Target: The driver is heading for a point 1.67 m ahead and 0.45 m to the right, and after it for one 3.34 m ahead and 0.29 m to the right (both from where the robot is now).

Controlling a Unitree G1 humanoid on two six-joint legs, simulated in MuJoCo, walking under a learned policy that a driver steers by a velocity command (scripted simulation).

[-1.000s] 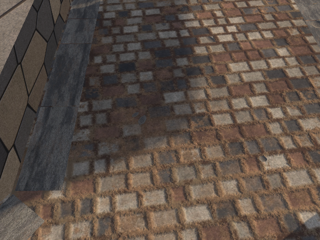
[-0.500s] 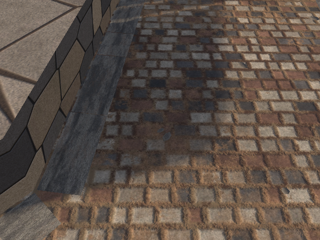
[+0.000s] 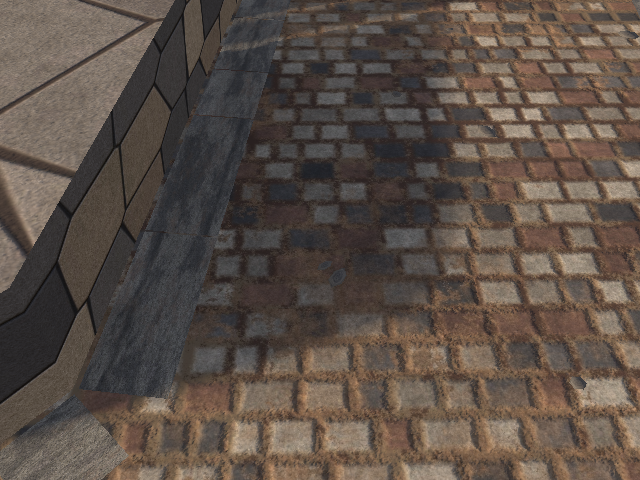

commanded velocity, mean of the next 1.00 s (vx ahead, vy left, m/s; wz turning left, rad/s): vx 0.00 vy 0.00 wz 0.00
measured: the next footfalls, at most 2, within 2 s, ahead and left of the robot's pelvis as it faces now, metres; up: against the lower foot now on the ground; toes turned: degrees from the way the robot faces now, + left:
left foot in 1.90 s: +0.43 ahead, +0.09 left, +0.00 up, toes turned +1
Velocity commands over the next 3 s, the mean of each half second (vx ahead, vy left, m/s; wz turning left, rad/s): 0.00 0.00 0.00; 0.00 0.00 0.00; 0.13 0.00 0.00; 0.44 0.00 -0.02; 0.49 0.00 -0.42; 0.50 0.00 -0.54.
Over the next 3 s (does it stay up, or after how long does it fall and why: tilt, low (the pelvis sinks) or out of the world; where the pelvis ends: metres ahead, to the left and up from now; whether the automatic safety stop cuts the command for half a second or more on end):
stays up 0.88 -0.12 -0.01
